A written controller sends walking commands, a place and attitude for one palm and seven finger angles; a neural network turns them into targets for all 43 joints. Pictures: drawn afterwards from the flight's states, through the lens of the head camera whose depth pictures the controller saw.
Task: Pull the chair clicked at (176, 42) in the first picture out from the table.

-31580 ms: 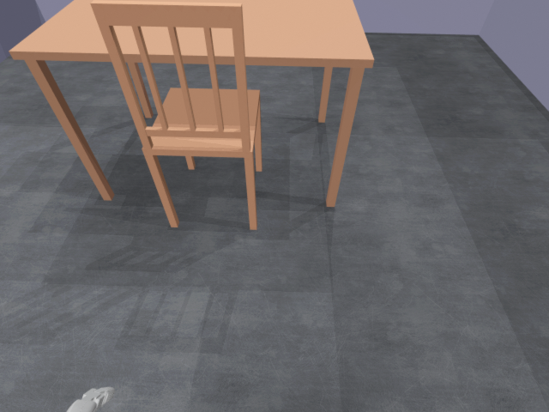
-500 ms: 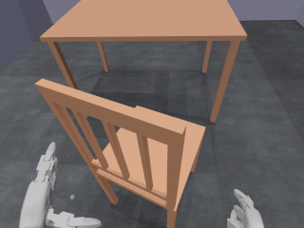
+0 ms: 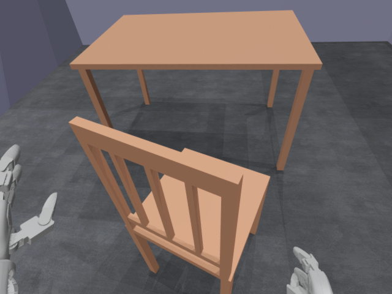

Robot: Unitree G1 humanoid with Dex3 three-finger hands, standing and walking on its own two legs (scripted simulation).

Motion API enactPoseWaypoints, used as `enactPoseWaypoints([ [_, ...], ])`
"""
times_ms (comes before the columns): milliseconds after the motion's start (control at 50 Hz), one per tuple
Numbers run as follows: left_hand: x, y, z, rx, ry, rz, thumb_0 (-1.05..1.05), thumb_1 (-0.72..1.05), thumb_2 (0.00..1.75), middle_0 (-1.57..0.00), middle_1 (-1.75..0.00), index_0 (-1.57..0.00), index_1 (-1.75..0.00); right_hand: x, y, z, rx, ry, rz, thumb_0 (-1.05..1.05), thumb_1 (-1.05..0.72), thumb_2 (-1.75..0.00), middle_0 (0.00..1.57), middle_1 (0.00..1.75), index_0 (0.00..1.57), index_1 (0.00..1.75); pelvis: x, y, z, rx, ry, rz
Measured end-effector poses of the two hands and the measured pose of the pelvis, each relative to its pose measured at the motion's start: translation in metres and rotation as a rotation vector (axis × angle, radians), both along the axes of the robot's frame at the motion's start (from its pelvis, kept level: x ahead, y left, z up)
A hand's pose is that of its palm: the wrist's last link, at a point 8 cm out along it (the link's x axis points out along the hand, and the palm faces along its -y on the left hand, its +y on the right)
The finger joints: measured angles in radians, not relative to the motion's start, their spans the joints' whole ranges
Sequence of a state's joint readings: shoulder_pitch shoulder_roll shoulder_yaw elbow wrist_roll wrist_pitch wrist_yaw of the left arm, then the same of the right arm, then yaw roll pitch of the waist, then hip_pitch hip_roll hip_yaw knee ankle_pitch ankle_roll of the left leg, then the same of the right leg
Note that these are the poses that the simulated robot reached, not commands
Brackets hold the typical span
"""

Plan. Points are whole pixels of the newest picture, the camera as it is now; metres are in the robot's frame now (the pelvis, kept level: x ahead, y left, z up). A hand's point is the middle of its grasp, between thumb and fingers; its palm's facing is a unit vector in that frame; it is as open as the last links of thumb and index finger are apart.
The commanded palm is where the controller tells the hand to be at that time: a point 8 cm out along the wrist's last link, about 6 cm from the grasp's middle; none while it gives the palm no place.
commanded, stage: draw the hand back to the body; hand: left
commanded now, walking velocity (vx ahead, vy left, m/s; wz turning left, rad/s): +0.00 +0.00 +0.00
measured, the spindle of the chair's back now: (162, 206) +0.33 +0.14 -0.05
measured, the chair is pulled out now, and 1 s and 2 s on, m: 0.63 0.63 0.63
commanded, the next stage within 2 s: step back with the hand held close in 0.40 s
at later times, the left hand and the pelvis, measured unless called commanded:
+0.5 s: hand (37, 203) +0.19 +0.27 +0.17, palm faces +0.51 -0.74 -0.44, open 7.5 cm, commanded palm +0.15 +0.30 +0.18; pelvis +0.01 +0.00 +0.00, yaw -1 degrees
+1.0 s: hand (33, 216) +0.18 +0.27 +0.17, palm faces +0.42 -0.72 -0.55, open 7.4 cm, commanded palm +0.12 +0.30 +0.18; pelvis -0.03 +0.00 +0.00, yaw -1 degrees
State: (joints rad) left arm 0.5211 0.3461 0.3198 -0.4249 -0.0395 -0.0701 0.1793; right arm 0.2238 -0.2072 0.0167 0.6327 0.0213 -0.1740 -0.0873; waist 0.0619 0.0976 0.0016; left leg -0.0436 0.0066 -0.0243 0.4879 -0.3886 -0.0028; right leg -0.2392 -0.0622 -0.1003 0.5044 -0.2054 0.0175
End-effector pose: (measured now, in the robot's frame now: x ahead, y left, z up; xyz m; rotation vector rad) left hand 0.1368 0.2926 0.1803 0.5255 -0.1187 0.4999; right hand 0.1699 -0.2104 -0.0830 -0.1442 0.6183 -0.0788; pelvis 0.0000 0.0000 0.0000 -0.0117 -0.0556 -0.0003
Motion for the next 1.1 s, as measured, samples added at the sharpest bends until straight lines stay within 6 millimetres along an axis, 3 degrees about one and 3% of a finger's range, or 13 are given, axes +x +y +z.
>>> enactPoseWaypoints([
  [120,0.003,0.013,0.013,0.031,-0.045,0.041,0.01,0.74,0.82,-0.19,-0.27,-0.18,-0.27,-0.007,-0.009,-0.004,-0.013,0.039,-0.016,0.01,-0.91,-0.9,0.2,0.3,0.2,0.3,0.0,0.0,0.002,-0.001,-0.003,-0.004],
  [240,0.009,0.007,-0.008,-0.035,0.012,0.016,0.01,0.84,0.87,-0.2,-0.29,-0.2,-0.29,-0.012,-0.018,-0.004,-0.032,0.063,-0.038,0.01,-0.91,-0.9,0.2,0.3,0.2,0.3,0.0,0.001,0.003,0.0,0.0,-0.01],
  [360,0.01,0.001,-0.004,-0.02,0.01,-0.022,0.02,0.87,0.89,-0.21,-0.3,-0.2,-0.3,-0.01,-0.018,-0.001,-0.041,0.045,-0.048,0.01,-0.91,-0.9,0.2,0.3,0.2,0.3,0.004,0.002,0.003,-0.003,-0.004,-0.011],
  [500,0.012,0.01,0.011,0.017,-0.048,0.001,0.02,0.88,0.9,-0.22,-0.3,-0.21,-0.3,0.001,-0.008,0.001,-0.015,0.02,-0.039,0.01,-0.91,-0.9,0.2,0.3,0.2,0.3,0.005,0.004,0.003,-0.004,-0.01,-0.014],
  [640,0.026,0.015,-0.004,-0.001,-0.007,-0.012,0.01,0.89,0.9,-0.21,-0.3,-0.2,-0.3,-0.001,-0.005,0.0,-0.023,0.071,-0.029,0.01,-0.91,-0.9,0.2,0.3,0.2,0.3,-0.003,0.006,0.003,0.002,0.021,-0.025],
  [740,0.033,0.005,-0.014,0.02,0.069,-0.089,0.02,0.89,0.9,-0.21,-0.3,-0.2,-0.3,-0.014,-0.012,-0.003,-0.049,0.131,-0.059,0.01,-0.91,-0.9,0.2,0.3,0.2,0.3,-0.009,0.01,0.003,0.012,0.051,-0.024],
  [840,0.026,-0.001,0.002,0.1,0.057,-0.161,0.02,0.89,0.9,-0.22,-0.3,-0.21,-0.3,-0.026,-0.016,-0.006,-0.055,0.162,-0.103,0.01,-0.91,-0.9,0.2,0.3,0.2,0.3,-0.013,0.011,0.0,0.017,0.065,-0.015],
  [940,0.009,0.008,0.014,0.155,0.018,-0.128,0.02,0.88,0.9,-0.22,-0.3,-0.21,-0.3,-0.034,-0.017,-0.007,-0.044,0.158,-0.122,0.01,-0.91,-0.9,0.2,0.3,0.2,0.3,-0.02,0.008,-0.002,0.027,0.058,-0.017],
  [1100,-0.02,0.0,-0.006,0.047,-0.002,-0.047,0.02,0.89,0.9,-0.22,-0.3,-0.21,-0.3,-0.047,-0.022,-0.006,-0.041,0.114,-0.089,0.01,-0.91,-0.9,0.2,0.3,0.2,0.3,-0.041,-0.004,-0.006,0.025,0.039,-0.018],
])
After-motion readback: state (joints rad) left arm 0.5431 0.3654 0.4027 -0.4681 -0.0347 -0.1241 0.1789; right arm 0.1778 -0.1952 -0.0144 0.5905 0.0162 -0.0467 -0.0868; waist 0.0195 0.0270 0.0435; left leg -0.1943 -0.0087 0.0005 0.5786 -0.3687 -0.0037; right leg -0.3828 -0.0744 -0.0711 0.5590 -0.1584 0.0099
